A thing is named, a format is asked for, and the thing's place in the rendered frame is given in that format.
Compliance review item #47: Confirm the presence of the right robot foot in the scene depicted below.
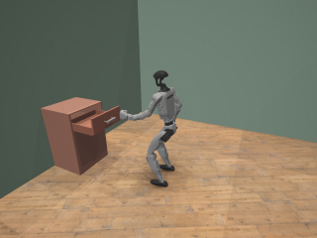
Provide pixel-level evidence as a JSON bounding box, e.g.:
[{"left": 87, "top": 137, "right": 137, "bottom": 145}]
[{"left": 159, "top": 165, "right": 175, "bottom": 172}]

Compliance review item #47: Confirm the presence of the robot left forearm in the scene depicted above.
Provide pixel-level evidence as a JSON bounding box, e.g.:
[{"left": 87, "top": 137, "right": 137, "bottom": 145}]
[{"left": 126, "top": 111, "right": 149, "bottom": 121}]

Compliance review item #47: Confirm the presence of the drawer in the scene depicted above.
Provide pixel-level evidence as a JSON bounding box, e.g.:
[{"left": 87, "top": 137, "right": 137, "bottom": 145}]
[{"left": 71, "top": 105, "right": 121, "bottom": 136}]

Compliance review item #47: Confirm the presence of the left robot upper arm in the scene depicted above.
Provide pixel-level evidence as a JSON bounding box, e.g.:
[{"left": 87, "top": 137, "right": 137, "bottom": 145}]
[{"left": 145, "top": 92, "right": 163, "bottom": 118}]

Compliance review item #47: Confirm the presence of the robot right forearm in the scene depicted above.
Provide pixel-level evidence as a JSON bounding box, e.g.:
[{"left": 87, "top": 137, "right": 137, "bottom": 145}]
[{"left": 171, "top": 107, "right": 181, "bottom": 121}]

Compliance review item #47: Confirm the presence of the handle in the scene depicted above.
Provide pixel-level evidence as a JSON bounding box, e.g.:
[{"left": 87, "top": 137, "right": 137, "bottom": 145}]
[{"left": 104, "top": 117, "right": 116, "bottom": 124}]

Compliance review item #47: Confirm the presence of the right robot upper arm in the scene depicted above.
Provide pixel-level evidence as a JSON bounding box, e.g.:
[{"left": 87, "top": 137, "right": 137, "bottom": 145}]
[{"left": 169, "top": 87, "right": 182, "bottom": 109}]

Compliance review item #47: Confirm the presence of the cabinet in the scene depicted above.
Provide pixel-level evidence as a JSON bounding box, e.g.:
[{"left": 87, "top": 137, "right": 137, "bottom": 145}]
[{"left": 41, "top": 97, "right": 108, "bottom": 176}]

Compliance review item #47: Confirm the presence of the robot left hand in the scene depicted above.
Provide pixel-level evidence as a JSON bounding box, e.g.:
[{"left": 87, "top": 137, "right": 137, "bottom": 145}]
[{"left": 120, "top": 109, "right": 128, "bottom": 120}]

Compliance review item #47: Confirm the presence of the left robot foot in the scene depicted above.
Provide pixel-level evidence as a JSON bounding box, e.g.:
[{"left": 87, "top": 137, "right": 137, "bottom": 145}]
[{"left": 151, "top": 179, "right": 168, "bottom": 187}]

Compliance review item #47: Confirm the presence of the robot foot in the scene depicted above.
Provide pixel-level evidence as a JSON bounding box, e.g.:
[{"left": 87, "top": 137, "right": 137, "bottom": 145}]
[
  {"left": 151, "top": 179, "right": 168, "bottom": 187},
  {"left": 159, "top": 165, "right": 175, "bottom": 172}
]

